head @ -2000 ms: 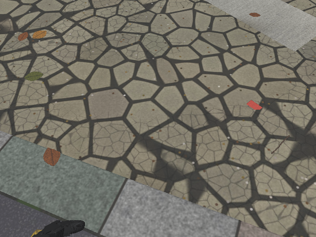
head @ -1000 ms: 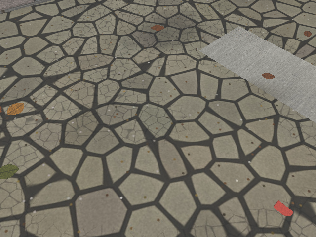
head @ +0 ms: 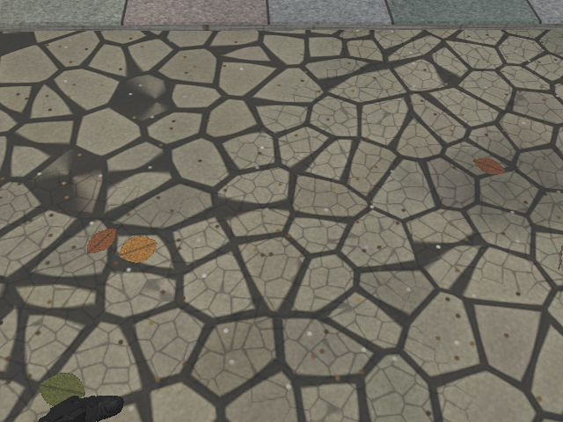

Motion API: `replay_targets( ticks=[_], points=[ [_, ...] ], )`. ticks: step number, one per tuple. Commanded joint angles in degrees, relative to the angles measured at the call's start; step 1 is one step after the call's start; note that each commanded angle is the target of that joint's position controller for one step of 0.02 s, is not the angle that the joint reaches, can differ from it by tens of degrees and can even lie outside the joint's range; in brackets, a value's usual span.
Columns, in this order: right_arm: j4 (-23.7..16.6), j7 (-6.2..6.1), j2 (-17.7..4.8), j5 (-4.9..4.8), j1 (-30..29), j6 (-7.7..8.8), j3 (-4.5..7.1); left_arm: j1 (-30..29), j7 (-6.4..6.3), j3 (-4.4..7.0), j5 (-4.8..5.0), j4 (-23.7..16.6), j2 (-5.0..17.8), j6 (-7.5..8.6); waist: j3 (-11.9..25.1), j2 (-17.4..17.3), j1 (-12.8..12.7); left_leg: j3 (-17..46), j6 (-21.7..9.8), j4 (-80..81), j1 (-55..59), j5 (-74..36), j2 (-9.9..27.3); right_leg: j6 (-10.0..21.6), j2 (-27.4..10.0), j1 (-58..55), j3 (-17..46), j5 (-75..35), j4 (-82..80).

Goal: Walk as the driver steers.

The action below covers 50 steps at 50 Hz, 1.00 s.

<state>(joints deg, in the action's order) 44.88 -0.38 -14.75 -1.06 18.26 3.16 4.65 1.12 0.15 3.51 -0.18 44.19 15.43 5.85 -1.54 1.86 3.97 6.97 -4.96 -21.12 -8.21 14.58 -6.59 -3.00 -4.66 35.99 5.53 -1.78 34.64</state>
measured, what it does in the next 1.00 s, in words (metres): walks ahead, turning right: right foot, then left foot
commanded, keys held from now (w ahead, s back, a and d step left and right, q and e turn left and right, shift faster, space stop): w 0.20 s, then e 0.80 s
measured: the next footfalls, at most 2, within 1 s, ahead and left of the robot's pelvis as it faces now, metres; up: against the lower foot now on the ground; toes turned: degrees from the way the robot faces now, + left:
right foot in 0.12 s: +0.24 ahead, -0.15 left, +0.00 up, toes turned +3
left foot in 0.56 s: +0.40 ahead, +0.07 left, +0.00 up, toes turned -8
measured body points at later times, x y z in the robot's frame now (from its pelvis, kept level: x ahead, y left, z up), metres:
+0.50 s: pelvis +0.24 -0.04 +0.00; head +0.28 -0.05 +0.45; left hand +0.27 +0.24 -0.13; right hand +0.44 -0.29 -0.09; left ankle +0.36 +0.09 -0.72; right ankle +0.21 -0.15 -0.74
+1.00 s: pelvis +0.28 -0.06 -0.02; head +0.30 -0.09 +0.43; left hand +0.51 +0.16 -0.10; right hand +0.32 -0.38 -0.13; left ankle +0.36 +0.08 -0.73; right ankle +0.26 -0.16 -0.75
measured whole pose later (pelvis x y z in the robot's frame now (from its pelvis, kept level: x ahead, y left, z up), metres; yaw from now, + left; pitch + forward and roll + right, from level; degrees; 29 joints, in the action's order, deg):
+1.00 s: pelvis +0.28 -0.06 -0.02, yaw -20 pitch +2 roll +2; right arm 43.1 -1.6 -17.2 0.4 7.5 -0.7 4.7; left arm 11.1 0.2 4.5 0.0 38.1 17.3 -3.3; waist -1.8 -1.1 0.3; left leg -6.9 2.8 -40.1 -22.7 21.9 6.3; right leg 1.9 -0.6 19.4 -0.7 18.7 35.1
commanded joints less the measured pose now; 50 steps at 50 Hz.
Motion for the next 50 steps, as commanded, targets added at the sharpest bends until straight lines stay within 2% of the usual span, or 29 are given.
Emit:
replay_targets(
  ticks=[1, 4, 5, 6, 7, 8, 9, 10, 11, 12, 15, 17, 19, 23, 25, 27, 28, 29, 30, 31, 32, 34, 36, 40, 43, 47, 48, 49, 50],
  points=[
    [-1.8, -0.15, -7.7, -0.17, 3.3, 0.62, 1.76, -5.2, 0.79, 0.52, 0.43, -4.9, 4.3, 1.23, 2.0, -7.6, 1.2, 9.5, -7.5, 3.3, -2.0, -10.8, 13.9, 1.3, 2.9, -7.2, -3.0, -2.1, -4.3],
    [-1.6, -0.36, -8.4, 0.22, 3.2, 0.31, 1.80, -3.0, 1.34, 1.14, 0.49, -5.1, 6.3, 2.26, 1.9, -9.5, -1.0, 13.0, -6.4, -1.0, 2.8, -14.3, 16.3, 4.2, 3.7, -10.0, -3.9, 4.6, -7.4],
    [-1.9, -0.40, -7.9, 0.27, 2.4, 0.22, 1.55, 1.4, 1.22, 1.72, 0.26, -3.8, 7.3, 2.51, 3.4, -9.7, -3.4, 12.3, -5.3, -4.7, 3.0, -20.3, 14.8, 5.8, 4.6, -15.7, -4.9, 4.8, -9.4],
    [-2.6, -0.26, -6.1, 0.54, 1.4, 0.39, 0.81, 8.7, 0.98, 2.60, -0.45, -2.4, 9.5, 2.81, 8.8, -8.2, -6.9, 9.6, -3.5, -14.3, 0.2, -23.6, 11.9, 8.6, 1.0, -26.7, -1.6, 3.0, -8.0],
    [-3.6, -0.22, -3.4, 0.41, 5.5, 0.93, -0.20, 17.7, 0.75, 3.86, -1.31, -1.1, 14.2, 2.82, 17.7, 1.5, -8.2, 3.5, 0.3, -32.8, -15.2, -12.9, 5.7, 15.8, -10.3, -47.4, 14.1, 4.0, -7.1],
    [-3.1, -0.22, -2.6, -0.63, 10.3, 1.55, -0.78, 23.2, 1.53, 4.36, -0.24, 1.8, 14.4, 1.95, 21.9, 15.7, -8.1, 1.1, 2.9, -47.0, -29.8, 18.3, 1.4, 21.8, -18.2, -56.8, 35.4, 17.9, -15.0],
    [-3.1, -0.16, -7.6, -1.24, 5.9, 1.66, 0.18, 22.0, 1.64, 2.97, 1.18, 1.4, 9.7, 1.66, 14.6, 9.2, -9.4, 3.9, 2.6, -52.8, -37.0, 17.5, 4.4, 19.6, -17.1, -53.2, 35.6, 29.7, -17.3],
    [-4.4, -0.10, -8.7, -0.93, 0.2, 1.68, 0.39, 17.9, 1.45, 2.22, 1.06, 0.5, 7.5, 1.10, 7.7, 4.4, -9.2, 1.9, 2.4, -53.3, -38.8, 12.2, 6.9, 17.3, -15.0, -45.7, 28.0, 28.9, -18.4],
    [-5.4, -0.20, -8.1, 0.24, -3.4, 1.78, 0.33, 13.9, 1.46, 1.55, 0.32, -0.3, 6.6, 0.60, 3.0, 1.6, -7.7, -0.7, 2.7, -50.4, -36.8, 8.3, 8.9, 16.7, -12.5, -37.5, 22.2, 18.1, -19.5],
    [-5.7, -0.32, -7.5, 1.13, -4.1, 1.81, 0.57, 11.5, 1.54, 1.03, -0.19, -0.7, 5.6, 0.47, 1.1, 1.4, -5.9, -1.4, 3.3, -47.1, -33.7, 6.3, 10.2, 16.5, -10.6, -32.0, 17.9, 4.4, -19.8],
    [-5.6, -0.64, -3.9, 1.76, -1.4, 1.50, 0.01, 10.8, 1.42, 0.60, -0.26, 0.1, 5.3, 0.49, 4.2, 3.2, -2.7, -3.7, 5.8, -37.4, -25.1, 6.4, 10.4, 16.7, -6.8, -26.9, 8.3, -26.0, -18.5],
    [-6.3, -0.91, -2.5, 1.75, -3.5, 1.30, -0.64, 11.2, 0.59, 1.61, 0.13, 0.6, 8.4, -0.15, 5.8, 3.7, -2.8, -5.0, 7.0, -29.0, -22.0, 2.1, 8.9, 16.6, -5.6, -25.7, 4.9, -32.1, -17.8],
    [-6.8, -1.05, -2.8, 1.43, -6.4, 0.78, -0.74, 12.1, -0.13, 2.47, 0.92, 0.8, 10.6, -1.33, 7.0, 4.2, -3.7, -5.4, 7.5, -22.8, -18.8, -4.7, 7.1, 15.5, -4.6, -24.7, 3.7, -30.0, -17.2],
    [-8.3, -1.01, -4.2, 0.95, -12.1, -0.11, -0.43, 14.7, -0.99, 2.67, 1.93, 1.3, 10.2, -3.33, 6.3, 5.0, -5.3, -3.8, 7.7, -14.4, -16.7, -8.9, 5.1, 13.8, -4.3, -25.0, 7.0, -18.0, -14.8],
    [-8.6, -0.73, -5.5, 0.96, -12.3, 0.25, 0.11, 14.2, -1.49, 2.76, 2.01, 0.7, 10.0, -4.08, 6.1, 5.5, -4.6, -2.7, 7.0, -9.6, -14.4, -8.7, 4.9, 12.7, -4.4, -25.6, 10.7, -10.7, -12.6],
    [-7.7, -0.64, -6.9, 1.48, -9.0, 1.11, 0.84, 12.1, -1.86, 2.51, 2.02, -0.7, 8.8, -4.54, 6.7, 4.5, -2.1, -2.9, 4.9, -0.6, -6.2, -17.0, 6.4, 9.7, -1.2, -23.3, 11.7, -2.8, -7.1],
    [-7.8, -1.21, -10.2, 2.53, -6.2, 1.34, 1.61, 12.6, -1.82, 1.61, 1.11, -1.9, 5.8, -4.37, 10.7, -0.8, -2.1, 3.1, 1.4, -1.6, 3.6, -29.7, 15.2, 7.0, 2.4, -17.8, 9.3, 6.8, 1.6],
    [-8.8, -1.93, -12.5, 3.29, -5.3, 0.45, 1.89, 19.1, -1.52, 0.63, -0.26, -1.9, 2.0, -3.93, 14.4, -14.0, -4.6, 14.0, -6.0, -5.6, 15.2, -53.0, 28.4, 3.5, 9.5, -5.4, 2.8, 38.1, 15.3],
    [-8.0, -1.46, -11.4, 2.88, -3.2, -0.50, 1.87, 22.7, -1.37, 1.04, 0.73, -2.2, 5.4, -3.93, 19.0, -18.7, -4.4, 23.1, -12.6, -3.4, 15.4, -47.5, 35.0, 1.7, 8.3, -0.8, 0.7, 45.0, 26.4],
    [-8.7, -1.35, -8.7, 2.26, -5.0, -0.83, 1.23, 20.7, -1.58, 2.24, 1.31, -1.6, 9.4, -4.73, 15.6, -12.2, -3.8, 20.1, -11.8, -1.6, 12.5, -36.6, 31.1, 0.3, 5.8, 1.6, 0.7, 40.6, 32.6],
    [-8.8, -1.36, -7.0, 2.03, -7.8, -1.07, 0.65, 17.7, -1.92, 2.78, 1.43, -1.7, 10.1, -5.86, 11.9, -9.4, -3.9, 14.0, -9.5, -0.6, 8.5, -29.4, 27.3, -0.7, 4.5, 3.2, -0.1, 36.3, 34.7],
    [-9.0, -1.30, -6.7, 2.14, -12.6, -1.59, 0.31, 17.0, -2.50, 3.03, 1.25, -2.0, 9.1, -8.21, 7.7, -9.3, -5.4, 6.7, -7.8, 2.4, -1.0, -22.2, 23.4, -2.2, 3.0, -0.2, -1.1, 30.3, 35.6],
    [-8.5, -1.51, -7.4, 2.75, -13.7, -1.79, 0.59, 16.5, -2.42, 2.59, 1.33, -3.3, 6.8, -8.94, 5.9, -10.7, -5.8, 0.9, -7.7, 4.7, -5.9, -19.5, 21.0, -2.6, 3.2, -3.7, -3.5, 26.4, 32.3],
    [-7.6, -2.17, -8.6, 2.22, -13.5, -2.16, 1.15, 12.4, -1.42, 1.68, 0.95, -6.5, 5.0, -8.81, 7.6, -10.8, -4.5, -3.2, -8.6, 4.8, -4.3, -19.7, 22.6, -1.7, 1.5, -7.9, -4.9, 22.9, 20.1],
    [-6.9, -1.91, -10.5, 1.62, -13.1, -2.56, 1.81, 11.2, -0.27, 1.82, 0.97, -8.0, 6.1, -8.86, 8.6, -11.4, -3.8, -4.3, -8.3, 3.9, -3.4, -18.9, 24.4, -0.1, 1.6, -12.5, -6.8, 21.9, 13.1],
    [-5.5, -1.59, -10.8, -0.19, -12.9, -3.04, 2.05, 14.9, 0.75, 2.77, 0.71, -7.4, 7.1, -9.15, 7.9, -10.0, -6.2, -7.6, -3.0, -3.0, -5.3, -11.5, 23.5, 4.6, 4.4, -22.6, -9.9, 14.2, -3.3],
    [-4.1, -1.39, -8.9, -0.02, -10.0, -3.27, 1.68, 16.5, 0.37, 3.50, 0.39, -7.1, 9.0, -9.10, 6.5, -5.1, -6.1, -11.2, 1.4, -9.6, -10.2, -5.0, 20.7, 6.8, 3.7, -27.5, -6.0, 8.3, -9.4],
    [-5.3, -0.90, -5.1, 2.48, -8.6, -3.37, 0.62, 17.2, -0.83, 5.04, 0.15, -8.4, 15.9, -8.95, 5.6, 13.3, -3.8, -17.8, 8.1, -28.0, -24.9, 14.5, 12.8, 13.0, -11.5, -34.8, 14.8, -10.2, -13.2],
    [-7.9, -1.41, -6.4, 2.71, -13.6, -3.09, 0.94, 15.8, -0.51, 4.96, -1.47, -10.4, 18.3, -7.96, 5.7, 15.6, -6.3, -9.5, 9.5, -40.0, -32.7, 24.8, 6.7, 22.9, -18.6, -30.4, 24.5, -14.8, -15.3]
  ],
)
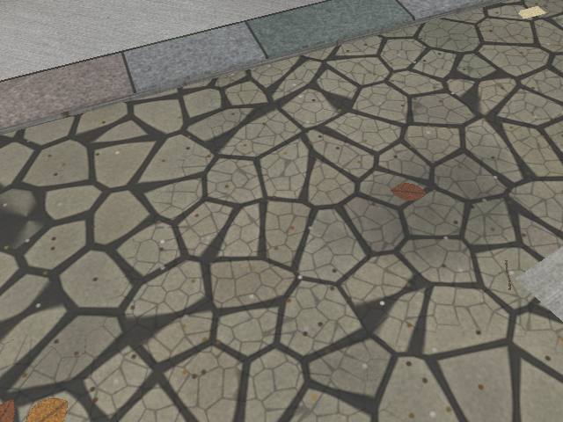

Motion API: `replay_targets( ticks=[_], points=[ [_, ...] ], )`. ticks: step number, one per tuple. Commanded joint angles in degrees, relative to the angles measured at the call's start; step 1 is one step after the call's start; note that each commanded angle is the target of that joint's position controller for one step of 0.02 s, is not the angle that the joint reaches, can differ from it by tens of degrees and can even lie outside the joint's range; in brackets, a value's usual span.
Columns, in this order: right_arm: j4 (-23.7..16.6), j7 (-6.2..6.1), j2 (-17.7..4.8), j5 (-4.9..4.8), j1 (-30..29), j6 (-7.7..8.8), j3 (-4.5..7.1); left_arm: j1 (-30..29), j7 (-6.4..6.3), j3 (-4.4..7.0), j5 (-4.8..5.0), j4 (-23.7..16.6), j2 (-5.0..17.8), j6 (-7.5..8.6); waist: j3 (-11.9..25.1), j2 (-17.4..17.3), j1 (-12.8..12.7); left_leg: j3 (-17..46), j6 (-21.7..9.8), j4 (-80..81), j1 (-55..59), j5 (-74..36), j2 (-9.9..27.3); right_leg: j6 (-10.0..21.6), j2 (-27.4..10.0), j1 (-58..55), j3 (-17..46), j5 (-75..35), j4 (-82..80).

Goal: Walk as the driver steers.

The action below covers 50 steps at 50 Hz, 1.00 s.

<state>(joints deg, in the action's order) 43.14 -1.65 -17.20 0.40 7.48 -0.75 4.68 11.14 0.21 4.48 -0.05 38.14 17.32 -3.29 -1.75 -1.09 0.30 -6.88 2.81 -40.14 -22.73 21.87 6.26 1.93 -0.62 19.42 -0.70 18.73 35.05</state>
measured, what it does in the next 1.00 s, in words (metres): steps on the spot, turning right: left foot, then right foot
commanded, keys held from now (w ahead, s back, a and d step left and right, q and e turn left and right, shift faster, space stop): e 0.28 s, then no key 0.72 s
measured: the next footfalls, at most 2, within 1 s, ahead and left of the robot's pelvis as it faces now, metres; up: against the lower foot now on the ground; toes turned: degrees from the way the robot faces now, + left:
left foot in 0.44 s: +0.08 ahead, +0.12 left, +0.00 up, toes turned -17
right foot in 0.74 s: -0.02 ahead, -0.13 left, +0.00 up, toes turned -12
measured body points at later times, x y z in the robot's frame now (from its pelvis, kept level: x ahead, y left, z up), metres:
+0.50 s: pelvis +0.01 +0.02 +0.01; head +0.03 +0.02 +0.46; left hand +0.24 +0.24 -0.09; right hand +0.09 -0.29 -0.09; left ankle +0.04 +0.13 -0.73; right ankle +0.01 -0.10 -0.72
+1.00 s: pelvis -0.01 +0.00 +0.01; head -0.01 -0.01 +0.46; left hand +0.18 +0.21 -0.10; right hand +0.03 -0.29 -0.11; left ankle +0.04 +0.13 -0.73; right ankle -0.06 -0.12 -0.73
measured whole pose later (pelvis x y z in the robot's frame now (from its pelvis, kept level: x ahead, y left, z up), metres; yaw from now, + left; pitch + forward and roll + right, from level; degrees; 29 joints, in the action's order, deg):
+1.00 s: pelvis -0.01 +0.00 +0.01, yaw -15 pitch -2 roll +0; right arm 48.5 -0.5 -14.8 0.6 9.7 0.2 1.7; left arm 13.3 -0.9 1.8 -1.0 41.4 13.2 -0.5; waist -1.9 -0.3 0.8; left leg 2.4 2.5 -29.9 -13.1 15.2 1.3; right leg -0.4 0.7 11.3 3.6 18.2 31.0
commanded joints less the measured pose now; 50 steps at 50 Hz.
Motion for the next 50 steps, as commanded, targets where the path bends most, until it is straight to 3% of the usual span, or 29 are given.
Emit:
replay_targets(
  ticks=[1, 2, 3, 4, 7, 11, 14, 18, 21, 22, 23, 24, 25, 26, 28, 30, 32, 34, 36, 37, 38, 39, 40, 41, 43, 50],
  points=[
    [-6.6, -0.58, -6.0, 0.22, -5.8, 0.77, 1.55, 5.6, -0.15, 3.55, -2.37, -4.2, 14.2, 2.37, 6.6, 12.5, -4.1, 9.0, 0.7, -26.0, -18.3, 14.1, -5.3, 17.4, -19.8, -11.9, 27.9, -28.0, -17.2],
    [-5.9, -0.97, -6.5, -0.44, -4.9, 0.52, 1.96, 2.6, -0.23, 3.11, -1.58, -4.2, 12.7, 3.17, 5.1, 10.2, -2.0, 10.2, -0.3, -26.4, -18.7, 8.4, -4.5, 13.8, -16.3, -11.0, 23.6, -23.6, -16.9],
    [-4.4, -1.55, -6.4, -0.02, -3.2, 0.19, 2.21, -0.3, -0.56, 2.55, -0.38, -4.6, 10.6, 3.25, 5.3, 7.9, -0.7, 10.9, -0.3, -25.8, -18.4, 4.3, -3.9, 10.8, -13.9, -11.0, 21.2, -20.4, -16.4],
    [-3.9, -1.82, -6.8, 0.41, -2.1, -0.03, 2.42, -1.9, -0.90, 1.99, 0.35, -5.1, 9.5, 3.13, 5.3, 9.1, 0.1, 10.8, 0.1, -26.0, -16.8, 1.7, -4.2, 10.1, -12.8, -9.6, 19.6, -22.2, -16.1],
    [-3.8, -1.33, -5.5, -0.14, -0.7, 0.49, 2.26, -1.1, -1.74, 1.43, 0.08, -5.5, 8.3, 2.81, 7.6, 8.7, 0.5, 10.8, 1.0, -25.2, -14.0, -2.7, -5.9, 10.2, -10.6, -10.6, 18.3, -24.7, -15.5],
    [-4.7, -0.81, -4.1, -0.33, -3.4, 1.03, 1.45, 0.6, -2.47, 2.04, 0.47, -5.6, 9.7, 2.32, 7.2, 9.1, -1.1, 11.8, 2.0, -12.6, -12.8, -3.6, -6.6, 10.4, -10.0, -13.3, 21.3, -20.8, -14.5],
    [-4.8, -0.09, -4.3, -0.64, -3.9, 1.44, 1.29, 0.2, -2.31, 2.45, 0.31, -6.3, 10.5, 1.85, 6.6, 10.1, -1.6, 12.1, 1.9, -6.1, -8.0, -1.9, -7.6, 11.0, -9.7, -10.7, 24.5, -17.5, -14.3],
    [-4.4, 0.93, -4.9, -1.04, -2.1, 1.97, 1.20, -0.9, -1.59, 2.01, 0.21, -6.6, 9.6, 1.41, 7.7, 10.6, -2.0, 11.1, 1.0, 0.2, -1.3, -0.5, -7.5, 11.1, -9.8, -9.9, 26.9, -22.4, -12.3],
    [-3.7, 1.85, -3.9, -0.81, 0.9, 2.63, 0.90, -2.8, -1.55, 1.31, 0.95, -6.6, 8.4, 1.02, 7.8, 9.7, 0.5, 9.5, -1.1, 15.1, 7.3, -9.8, -7.4, 8.6, -7.4, -8.5, 26.7, -23.3, -9.5],
    [-3.6, 1.92, -4.9, -0.12, 1.6, 2.79, 1.04, -1.5, -1.67, 0.99, 0.90, -6.3, 7.3, 1.11, 7.8, 7.9, 0.5, 11.2, -2.5, 19.1, 12.4, -16.6, -4.9, 6.1, -5.5, -5.7, 25.6, -17.8, -8.3],
    [-4.4, 1.70, -8.3, 1.11, 2.2, 2.73, 1.44, 0.5, -1.64, 0.21, -0.23, -6.3, 4.9, 1.45, 8.9, -0.6, -1.1, 19.8, -5.8, 20.7, 17.4, -25.0, 4.5, 2.5, -0.9, -0.9, 20.2, -6.4, -1.0],
    [-3.9, 1.61, -10.4, 1.94, 0.1, 2.38, 1.63, 2.2, -1.50, 0.35, 0.05, -7.0, 4.7, 1.98, 6.0, -12.2, -4.2, 28.4, -14.1, 21.1, 15.2, -32.9, 11.6, -0.7, 6.5, 5.1, 11.5, 9.0, 3.6],
    [-4.9, 1.54, -7.1, 1.92, -1.1, 2.66, 0.86, 0.2, -1.76, 1.23, -0.70, -6.6, 8.2, 2.34, 5.9, -11.5, -1.5, 31.7, -18.9, 22.8, 12.3, -30.6, 14.9, -3.5, 4.4, 5.1, 10.3, 15.8, 12.1],
    [-5.0, 1.38, -6.5, 1.47, -1.5, 2.83, 0.61, -1.0, -1.86, 2.24, -0.02, -6.2, 10.3, 2.28, 4.8, -9.3, -0.8, 30.1, -18.8, 22.7, 12.5, -28.7, 13.2, -4.6, 4.1, 6.6, 10.2, 15.4, 18.8],
    [-4.7, 1.04, -6.6, -0.07, -2.8, 2.94, 0.43, 0.0, -2.14, 2.25, 0.02, -4.7, 8.3, 1.35, 3.7, -7.0, -1.2, 25.4, -16.1, 21.4, 13.6, -27.7, 9.8, -6.5, 3.3, 8.6, 10.8, 12.1, 23.7],
    [-4.1, 1.02, -5.2, -0.29, -3.2, 2.50, -0.21, 0.9, -1.87, 1.12, 0.20, -3.9, 4.6, 0.96, 3.6, -6.7, -1.7, 20.4, -14.7, 20.2, 13.4, -30.9, 6.5, -7.5, 2.4, 6.1, 8.6, 9.9, 19.6],
    [-3.7, 1.15, -4.8, -0.16, -2.9, 1.68, -0.31, -0.8, -1.49, -0.13, 0.23, -4.0, 1.7, 1.29, 4.7, -8.8, -0.4, 17.1, -13.7, 18.7, 14.3, -33.2, 3.9, -7.8, 1.0, 1.5, 4.6, 8.4, 9.3],
    [-2.9, 1.22, -5.7, -0.21, -0.5, 1.00, -0.24, -1.4, -1.34, -0.05, 0.78, -3.7, 2.1, 1.51, 5.9, -9.6, 0.8, 17.8, -14.1, 17.3, 15.9, -34.7, 4.2, -7.5, 1.2, -2.4, 2.7, 4.3, -0.1],
    [-2.2, 1.39, -5.4, -0.97, 0.3, 0.95, -0.64, 1.0, -1.22, 0.15, 0.55, -2.0, 2.8, 1.56, 5.6, -8.4, -0.6, 17.6, -12.1, 16.3, 14.5, -31.9, 3.3, -5.8, 1.6, -9.5, 1.7, -8.9, -14.8],
    [-1.7, 1.56, -4.9, -0.76, 2.0, 1.55, -0.96, 0.8, -1.41, 0.32, -0.09, -2.3, 4.7, 1.55, 6.1, -6.4, 0.0, 17.8, -9.3, 16.5, 11.9, -27.4, 2.8, -4.3, -0.5, -14.0, 4.9, -14.6, -15.7],
    [-1.8, 2.08, -4.2, 0.52, 2.9, 2.45, -1.37, 1.3, -1.89, 0.89, -0.59, -2.9, 8.2, 1.43, 7.6, -0.1, 1.4, 15.1, -6.3, 14.2, 8.5, -21.9, 0.4, -2.4, -5.4, -18.2, 9.1, -27.1, -11.9],
    [-1.3, 2.31, -2.6, 0.69, 4.3, 2.99, -1.70, 0.6, -1.59, 1.05, -0.74, -1.5, 8.2, 1.40, 7.9, 7.5, 3.3, 10.4, -3.4, 15.5, 10.3, -13.0, -3.6, 0.5, -5.2, -13.7, 8.9, -19.5, -9.4],
    [-0.9, 2.24, -4.2, 0.91, 1.0, 2.96, -1.66, -0.3, -0.97, 0.48, -0.80, -2.3, 5.2, 1.66, 5.8, 5.6, 0.8, 9.4, -1.6, 14.1, 11.7, -11.0, -4.3, 1.2, -4.1, -10.1, 9.0, -12.4, -10.7],
    [-0.9, 2.14, -4.2, 0.67, -0.7, 2.76, -1.56, -0.2, -0.82, -0.04, -1.26, -1.7, 3.8, 1.99, 4.3, 4.7, 0.4, 9.1, -1.3, 13.6, 11.6, -11.1, -4.4, 0.6, -3.8, -8.1, 9.1, -9.0, -11.6],
    [-0.4, 1.58, -3.6, 0.36, -0.7, 1.93, -1.70, -0.2, -0.84, -0.16, -1.15, -1.3, 4.2, 2.78, 1.7, 5.1, 0.5, 9.4, -1.7, 13.1, 11.0, -12.6, -4.3, -0.4, -3.0, -5.8, 8.7, -8.3, -11.9],
    [3.0, 0.72, -3.3, 0.10, 1.1, 1.52, -1.63, 1.7, -1.40, -0.94, -0.91, -0.1, 3.1, 3.78, 0.3, 3.4, 0.5, 9.7, -1.1, 13.3, 11.2, -13.0, -4.2, -0.7, -2.3, -4.5, 8.4, -7.0, -11.7]
  ],
)
Keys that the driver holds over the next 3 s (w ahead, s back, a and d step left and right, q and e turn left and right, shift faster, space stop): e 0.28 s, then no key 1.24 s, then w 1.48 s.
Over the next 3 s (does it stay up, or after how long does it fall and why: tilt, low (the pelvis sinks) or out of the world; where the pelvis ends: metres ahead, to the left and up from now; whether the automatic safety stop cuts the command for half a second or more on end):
stays up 0.67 -0.13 0.02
